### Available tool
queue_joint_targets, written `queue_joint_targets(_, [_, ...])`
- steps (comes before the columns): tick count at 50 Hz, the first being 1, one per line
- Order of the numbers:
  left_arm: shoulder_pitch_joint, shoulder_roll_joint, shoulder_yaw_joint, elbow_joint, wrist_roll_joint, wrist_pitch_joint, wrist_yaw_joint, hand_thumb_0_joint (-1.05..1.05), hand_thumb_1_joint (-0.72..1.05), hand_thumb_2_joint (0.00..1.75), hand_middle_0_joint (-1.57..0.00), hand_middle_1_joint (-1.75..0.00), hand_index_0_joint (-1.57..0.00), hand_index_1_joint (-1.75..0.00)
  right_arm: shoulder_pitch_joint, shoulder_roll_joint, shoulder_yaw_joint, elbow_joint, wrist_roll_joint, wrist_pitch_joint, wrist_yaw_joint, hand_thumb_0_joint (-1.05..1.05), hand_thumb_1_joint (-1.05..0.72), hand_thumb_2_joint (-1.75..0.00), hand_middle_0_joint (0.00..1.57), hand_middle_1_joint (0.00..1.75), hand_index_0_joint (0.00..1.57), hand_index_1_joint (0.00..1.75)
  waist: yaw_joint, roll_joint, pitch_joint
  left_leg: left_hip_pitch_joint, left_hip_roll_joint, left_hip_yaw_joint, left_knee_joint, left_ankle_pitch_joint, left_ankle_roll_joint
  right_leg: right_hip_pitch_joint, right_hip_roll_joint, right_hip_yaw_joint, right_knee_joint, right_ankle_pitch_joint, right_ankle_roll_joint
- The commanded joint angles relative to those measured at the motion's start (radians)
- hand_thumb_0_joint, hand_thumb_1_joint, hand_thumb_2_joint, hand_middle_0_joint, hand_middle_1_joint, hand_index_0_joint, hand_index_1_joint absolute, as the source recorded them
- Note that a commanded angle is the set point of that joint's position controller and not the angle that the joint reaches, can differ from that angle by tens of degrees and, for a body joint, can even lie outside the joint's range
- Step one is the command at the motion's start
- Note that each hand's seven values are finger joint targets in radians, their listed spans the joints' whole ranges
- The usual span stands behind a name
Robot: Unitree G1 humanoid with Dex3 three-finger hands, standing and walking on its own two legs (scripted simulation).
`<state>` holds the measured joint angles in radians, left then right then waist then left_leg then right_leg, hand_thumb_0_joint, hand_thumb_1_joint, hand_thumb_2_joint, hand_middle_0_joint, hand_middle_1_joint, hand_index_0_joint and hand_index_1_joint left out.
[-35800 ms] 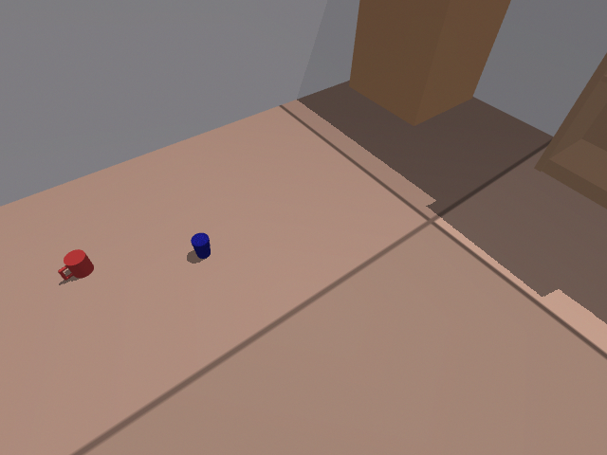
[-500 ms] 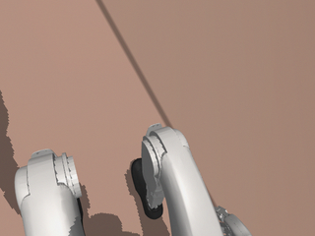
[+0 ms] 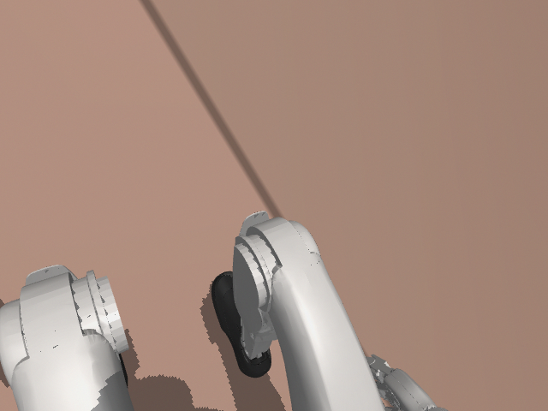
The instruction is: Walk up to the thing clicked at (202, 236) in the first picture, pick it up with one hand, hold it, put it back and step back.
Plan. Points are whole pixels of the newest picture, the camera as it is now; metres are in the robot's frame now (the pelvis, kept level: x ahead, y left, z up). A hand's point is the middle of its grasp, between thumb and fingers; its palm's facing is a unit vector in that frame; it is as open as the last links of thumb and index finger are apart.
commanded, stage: rest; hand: left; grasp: from above
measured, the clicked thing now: out of the picture +0.47 +0.33 -0.26
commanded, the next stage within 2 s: open in 0.22 s
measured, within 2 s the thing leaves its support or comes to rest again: neither
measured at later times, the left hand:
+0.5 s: hand out of the picture +0.45 +0.34 -0.22, palm faces -0.44 -0.13 -0.89, open 10.0 cm
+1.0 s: hand out of the picture +0.45 +0.34 -0.23, palm faces -0.43 -0.12 -0.90, open 13.3 cm
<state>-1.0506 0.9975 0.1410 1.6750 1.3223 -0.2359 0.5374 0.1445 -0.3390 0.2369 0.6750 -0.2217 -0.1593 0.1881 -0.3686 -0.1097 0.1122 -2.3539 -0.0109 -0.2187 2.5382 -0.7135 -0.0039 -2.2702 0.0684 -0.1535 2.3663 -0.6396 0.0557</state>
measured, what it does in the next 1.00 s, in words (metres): stands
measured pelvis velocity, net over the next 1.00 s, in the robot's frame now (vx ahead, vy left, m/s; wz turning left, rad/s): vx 0.00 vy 0.00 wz -0.02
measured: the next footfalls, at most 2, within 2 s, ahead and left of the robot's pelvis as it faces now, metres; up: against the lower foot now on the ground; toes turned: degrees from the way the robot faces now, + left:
none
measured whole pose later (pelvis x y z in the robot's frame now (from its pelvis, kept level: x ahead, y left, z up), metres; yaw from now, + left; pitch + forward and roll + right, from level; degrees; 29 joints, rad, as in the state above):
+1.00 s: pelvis +0.00 +0.00 +0.00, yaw -1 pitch +28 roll -14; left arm -1.06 1.04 0.12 1.69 1.29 -0.22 0.56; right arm 0.13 -0.36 0.29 0.64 -0.23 -0.20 0.21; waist -0.39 -0.12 0.14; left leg -2.34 0.00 -0.24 2.54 -0.72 -0.01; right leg -2.25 0.08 -0.17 2.35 -0.63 0.06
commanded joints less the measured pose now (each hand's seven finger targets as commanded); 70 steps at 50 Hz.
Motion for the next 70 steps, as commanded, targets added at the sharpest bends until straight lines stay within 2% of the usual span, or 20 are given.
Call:
queue_joint_targets(1, [-0.266,0.260,0.010,-0.131,-0.013,-0.009,0.053,0.00,0.49,0.97,-0.79,-1.05,-0.83,-1.01,0.173,-0.309,-0.089,0.006,0.005,-0.005,-0.009,0.00,-0.91,-0.90,0.20,0.30,0.20,0.30,-0.014,0.524,-0.658,0.509,0.025,0.095,-0.269,0.219,0.014,0.358,0.025,-0.100,-0.194,0.221,-0.088])
queue_joint_targets(7, [-0.288,0.208,-0.025,-0.090,-0.018,0.000,0.066,0.00,0.48,0.97,-0.80,-1.03,-0.83,-0.99,0.166,-0.312,-0.078,0.000,0.002,-0.017,0.004,0.00,-0.91,-0.90,0.20,0.30,0.20,0.30,-0.039,0.511,-0.599,0.497,0.028,0.078,-0.279,0.206,0.012,0.316,0.027,-0.109,-0.189,0.216,-0.087])
queue_joint_targets(9, [-0.285,0.257,0.002,-0.092,-0.018,0.001,0.071,0.00,0.49,0.95,-0.80,-1.02,-0.84,-0.98,0.176,-0.325,-0.075,0.000,0.003,-0.024,0.007,0.00,-0.91,-0.90,0.20,0.30,0.20,0.30,-0.040,0.523,-0.588,0.498,0.029,0.077,-0.284,0.201,0.012,0.325,0.023,-0.109,-0.190,0.212,-0.085])
queue_joint_targets(14, [-0.291,0.202,-0.049,-0.059,-0.024,0.004,0.067,0.00,0.46,0.93,-0.78,-1.01,-0.82,-0.97,0.182,-0.317,-0.060,0.006,0.001,-0.035,0.017,0.00,-0.91,-0.90,0.20,0.30,0.20,0.30,-0.053,0.494,-0.585,0.486,0.030,0.076,-0.276,0.203,0.016,0.343,0.028,-0.109,-0.202,0.216,-0.080])
queue_joint_targets(15, [-0.277,0.267,0.004,-0.045,-0.031,0.004,0.073,0.00,0.47,0.92,-0.78,-1.01,-0.82,-0.96,0.181,-0.331,-0.066,-0.003,0.005,-0.037,0.015,0.00,-0.91,-0.90,0.20,0.30,0.20,0.30,-0.055,0.469,-0.587,0.471,0.031,0.074,-0.268,0.193,0.021,0.353,0.027,-0.110,-0.202,0.214,-0.079])
queue_joint_targets(16, [-0.273,0.268,-0.001,-0.052,-0.028,0.003,0.072,0.00,0.46,0.95,-0.79,-1.01,-0.82,-0.98,0.177,-0.333,-0.065,-0.007,0.006,-0.037,0.013,0.00,-0.91,-0.90,0.20,0.30,0.20,0.30,-0.044,0.474,-0.588,0.464,0.030,0.078,-0.269,0.192,0.021,0.356,0.027,-0.105,-0.204,0.209,-0.080])
queue_joint_targets(19, [-0.295,0.206,-0.053,-0.062,-0.034,0.003,0.063,0.00,0.22,0.89,-0.55,-0.99,-0.58,-0.96,0.171,-0.316,-0.053,-0.014,0.005,-0.045,0.018,0.00,-0.91,-0.90,0.20,0.30,0.20,0.30,-0.057,0.479,-0.593,0.471,0.032,0.084,-0.255,0.205,0.022,0.369,0.032,-0.101,-0.205,0.223,-0.080])
queue_joint_targets(20, [-0.289,0.264,-0.010,-0.062,-0.035,0.001,0.067,0.00,0.14,0.84,-0.47,-0.99,-0.50,-0.94,0.182,-0.332,-0.059,-0.008,0.003,-0.046,0.019,0.00,-0.90,-0.90,0.20,0.30,0.20,0.30,-0.060,0.461,-0.593,0.473,0.033,0.076,-0.256,0.201,0.023,0.369,0.028,-0.107,-0.207,0.221,-0.077])
queue_joint_targets(25, [-0.295,0.268,-0.009,-0.073,-0.036,-0.009,0.065,0.00,-0.26,0.85,-0.25,-1.00,-0.28,-0.96,0.181,-0.336,-0.055,-0.018,0.004,-0.044,0.016,0.00,-0.90,-0.90,0.20,0.30,0.20,0.30,-0.059,0.476,-0.577,0.454,0.031,0.078,-0.262,0.194,0.020,0.367,0.029,-0.110,-0.210,0.207,-0.081])
queue_joint_targets(28, [-0.284,0.251,-0.030,-0.065,-0.038,-0.012,0.061,0.00,-0.34,0.95,-0.21,-1.04,-0.23,-1.02,0.167,-0.327,-0.053,-0.017,0.006,-0.043,0.013,0.00,-0.90,-0.90,0.20,0.30,0.20,0.30,-0.054,0.483,-0.581,0.470,0.035,0.076,-0.264,0.177,0.018,0.365,0.030,-0.108,-0.208,0.196,-0.081])
queue_joint_targets(35, [-0.267,0.289,-0.003,-0.091,-0.031,-0.002,0.066,0.00,-0.45,1.05,-0.12,-1.11,-0.13,-1.10,0.177,-0.339,-0.050,-0.017,-0.002,-0.038,0.015,0.00,-0.90,-0.90,0.20,0.30,0.20,0.30,-0.048,0.535,-0.610,0.525,0.037,0.068,-0.271,0.239,0.007,0.372,0.030,-0.115,-0.193,0.243,-0.083])
queue_joint_targets(42, [-0.251,0.289,0.003,-0.090,-0.039,0.008,0.063,0.00,-0.48,1.08,-0.09,-1.13,-0.10,-1.12,0.167,-0.341,-0.051,-0.019,-0.002,-0.037,0.016,0.00,-0.90,-0.90,0.20,0.30,0.20,0.30,-0.043,0.528,-0.584,0.498,0.035,0.070,-0.275,0.209,0.009,0.359,0.029,-0.116,-0.202,0.216,-0.086])
queue_joint_targets(43, [-0.271,0.254,-0.029,-0.106,-0.040,0.006,0.060,0.00,-0.48,1.07,-0.09,-1.12,-0.10,-1.11,0.158,-0.337,-0.047,-0.029,-0.002,-0.039,0.017,0.00,-0.90,-0.90,0.20,0.30,0.20,0.30,-0.047,0.540,-0.583,0.496,0.034,0.071,-0.279,0.211,0.008,0.359,0.028,-0.117,-0.201,0.221,-0.086])
queue_joint_targets(45, [-0.243,0.311,0.010,-0.102,-0.039,0.010,0.064,0.00,-0.49,1.08,-0.09,-1.12,-0.09,-1.12,0.170,-0.344,-0.054,-0.012,-0.002,-0.036,0.016,0.00,-0.90,-0.90,0.20,0.30,0.20,0.30,-0.037,0.537,-0.602,0.513,0.038,0.065,-0.284,0.208,0.008,0.363,0.030,-0.117,-0.197,0.220,-0.084])
queue_joint_targets(49, [-0.264,0.238,-0.037,-0.097,-0.058,0.006,0.054,0.00,-0.50,1.03,-0.07,-1.10,-0.08,-1.09,0.151,-0.334,-0.049,-0.027,0.001,-0.040,0.016,0.00,-0.90,-0.90,0.20,0.30,0.20,0.30,-0.049,0.500,-0.602,0.490,0.036,0.069,-0.270,0.204,0.013,0.371,0.031,-0.116,-0.211,0.221,-0.083])
queue_joint_targets(50, [-0.240,0.293,0.000,-0.088,-0.051,0.009,0.058,0.00,-0.49,1.02,-0.07,-1.10,-0.08,-1.09,0.172,-0.338,-0.051,-0.007,0.001,-0.036,0.014,0.00,-0.90,-0.90,0.20,0.30,0.20,0.30,-0.044,0.507,-0.603,0.487,0.036,0.072,-0.277,0.205,0.016,0.388,0.033,-0.113,-0.210,0.225,-0.081])
queue_joint_targets(52, [-0.258,0.253,-0.027,-0.096,-0.062,0.006,0.048,0.00,-0.51,1.02,-0.07,-1.08,-0.08,-1.07,0.163,-0.332,-0.050,-0.018,0.005,-0.040,0.016,0.00,-0.90,-0.90,0.20,0.30,0.20,0.30,-0.043,0.501,-0.592,0.482,0.036,0.072,-0.276,0.193,0.015,0.372,0.032,-0.111,-0.212,0.210,-0.083])
queue_joint_targets(57, [-0.251,0.287,0.005,-0.089,-0.042,-0.001,0.051,0.00,-0.49,1.03,-0.07,-1.09,-0.08,-1.08,0.187,-0.342,-0.049,-0.013,-0.002,-0.031,0.016,0.00,-0.89,-0.90,0.20,0.30,0.20,0.30,-0.057,0.509,-0.594,0.499,0.036,0.066,-0.271,0.250,0.009,0.383,0.029,-0.118,-0.202,0.251,-0.084])
queue_joint_targets(64, [-0.264,0.262,-0.024,-0.104,-0.040,-0.012,0.049,0.00,-0.47,1.04,-0.08,-1.11,-0.09,-1.10,0.164,-0.336,-0.045,-0.020,-0.004,-0.030,0.012,0.00,-0.89,-0.90,0.20,0.30,0.20,0.30,-0.055,0.522,-0.602,0.511,0.037,0.067,-0.276,0.226,0.008,0.376,0.031,-0.120,-0.207,0.231,-0.083])
queue_joint_targets(70, [-0.251,0.278,-0.007,-0.101,-0.037,-0.009,0.058,0.00,-0.47,1.04,-0.08,-1.11,-0.09,-1.10,0.166,-0.344,-0.047,-0.026,-0.005,-0.030,0.012,0.00,-0.89,-0.90,0.20,0.30,0.20,0.30,-0.049,0.515,-0.594,0.504,0.036,0.065,-0.270,0.230,0.007,0.365,0.029,-0.122,-0.203,0.231,-0.085])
